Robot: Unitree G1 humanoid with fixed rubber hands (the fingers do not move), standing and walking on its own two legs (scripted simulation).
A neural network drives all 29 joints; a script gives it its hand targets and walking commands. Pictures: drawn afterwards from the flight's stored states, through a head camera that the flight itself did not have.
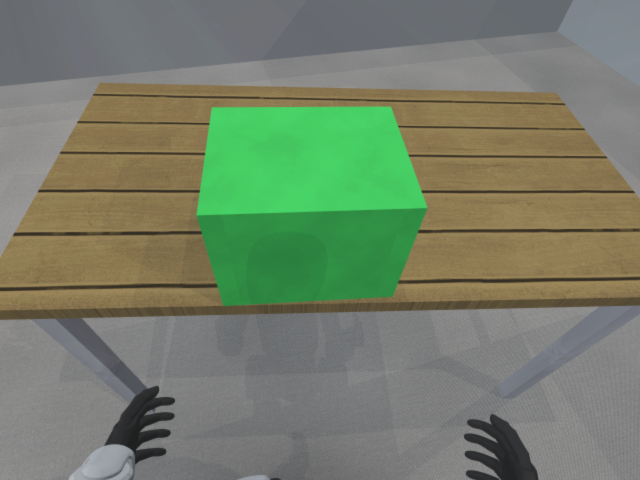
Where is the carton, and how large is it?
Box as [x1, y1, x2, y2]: [196, 107, 426, 305]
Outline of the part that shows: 212,107 196,215 223,305 392,296 426,210 426,205 391,108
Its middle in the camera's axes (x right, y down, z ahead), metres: -0.02 -0.06 +0.60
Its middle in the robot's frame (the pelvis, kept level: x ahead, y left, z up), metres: +0.49 +0.04 +0.03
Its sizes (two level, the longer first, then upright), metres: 0.272 0.216 0.211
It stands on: a table, 0.69 m high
